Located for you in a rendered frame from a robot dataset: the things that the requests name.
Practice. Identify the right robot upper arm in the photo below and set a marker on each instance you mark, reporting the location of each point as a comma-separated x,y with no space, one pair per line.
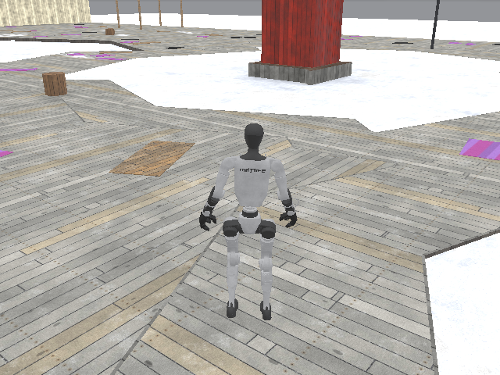
281,180

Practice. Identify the left robot hand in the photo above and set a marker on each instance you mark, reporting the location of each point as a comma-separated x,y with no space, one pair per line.
203,219

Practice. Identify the right robot hand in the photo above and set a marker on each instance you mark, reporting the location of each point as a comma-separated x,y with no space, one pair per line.
293,218

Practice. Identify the robot right forearm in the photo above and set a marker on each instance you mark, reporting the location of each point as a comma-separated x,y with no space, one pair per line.
288,205

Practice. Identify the robot left forearm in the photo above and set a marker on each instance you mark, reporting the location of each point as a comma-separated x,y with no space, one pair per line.
210,204

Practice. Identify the left robot foot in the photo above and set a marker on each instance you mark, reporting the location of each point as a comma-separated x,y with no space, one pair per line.
231,311

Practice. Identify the left robot upper arm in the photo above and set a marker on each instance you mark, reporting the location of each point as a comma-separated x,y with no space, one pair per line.
222,176

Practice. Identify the right robot shin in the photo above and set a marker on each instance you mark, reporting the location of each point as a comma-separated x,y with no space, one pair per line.
266,283

